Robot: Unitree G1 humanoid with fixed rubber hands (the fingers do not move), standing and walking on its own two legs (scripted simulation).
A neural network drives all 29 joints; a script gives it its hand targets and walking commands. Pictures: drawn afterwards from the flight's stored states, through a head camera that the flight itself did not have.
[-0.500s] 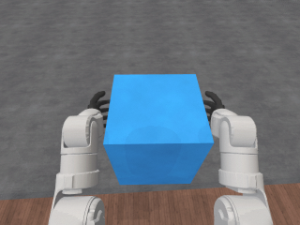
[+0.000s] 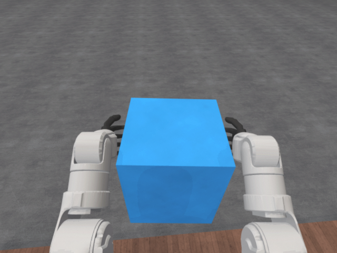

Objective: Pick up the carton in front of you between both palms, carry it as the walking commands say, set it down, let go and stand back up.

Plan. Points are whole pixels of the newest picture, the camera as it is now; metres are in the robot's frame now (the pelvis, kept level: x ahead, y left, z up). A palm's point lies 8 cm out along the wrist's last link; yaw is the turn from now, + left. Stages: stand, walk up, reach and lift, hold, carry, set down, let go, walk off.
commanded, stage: carry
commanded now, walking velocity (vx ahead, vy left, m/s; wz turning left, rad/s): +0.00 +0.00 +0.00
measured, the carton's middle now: (172, 162) +0.35 +0.00 +0.05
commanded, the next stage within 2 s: none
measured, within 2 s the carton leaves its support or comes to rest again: neither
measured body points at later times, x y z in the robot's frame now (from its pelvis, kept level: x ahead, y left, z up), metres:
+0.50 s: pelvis -0.02 +0.00 +0.00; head -0.03 +0.00 +0.45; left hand +0.34 +0.15 +0.12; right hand +0.34 -0.15 +0.12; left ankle -0.02 +0.07 -0.73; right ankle +0.03 -0.11 -0.73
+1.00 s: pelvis -0.03 +0.00 +0.00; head -0.04 +0.00 +0.45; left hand +0.33 +0.15 +0.12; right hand +0.33 -0.15 +0.12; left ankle -0.02 +0.07 -0.73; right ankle +0.03 -0.11 -0.73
